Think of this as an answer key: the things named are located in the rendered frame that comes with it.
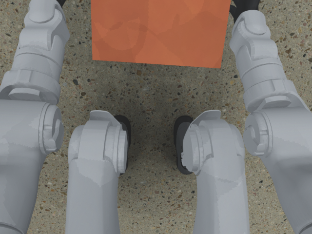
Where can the robot right foot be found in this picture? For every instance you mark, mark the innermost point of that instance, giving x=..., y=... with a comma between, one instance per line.
x=180, y=127

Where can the right robot upper arm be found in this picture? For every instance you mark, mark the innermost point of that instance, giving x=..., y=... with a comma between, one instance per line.
x=282, y=139

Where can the carton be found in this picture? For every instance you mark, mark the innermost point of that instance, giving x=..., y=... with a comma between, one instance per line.
x=168, y=32

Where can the left robot forearm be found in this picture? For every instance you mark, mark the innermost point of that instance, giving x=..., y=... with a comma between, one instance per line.
x=39, y=56

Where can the right robot forearm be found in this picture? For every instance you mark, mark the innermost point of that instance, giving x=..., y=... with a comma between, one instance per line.
x=260, y=69

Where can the robot right hand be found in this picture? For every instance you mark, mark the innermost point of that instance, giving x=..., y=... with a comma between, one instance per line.
x=242, y=6

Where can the right robot shin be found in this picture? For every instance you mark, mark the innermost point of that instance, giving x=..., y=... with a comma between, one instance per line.
x=211, y=115

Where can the left robot upper arm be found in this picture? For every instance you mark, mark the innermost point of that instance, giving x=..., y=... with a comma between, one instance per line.
x=29, y=131

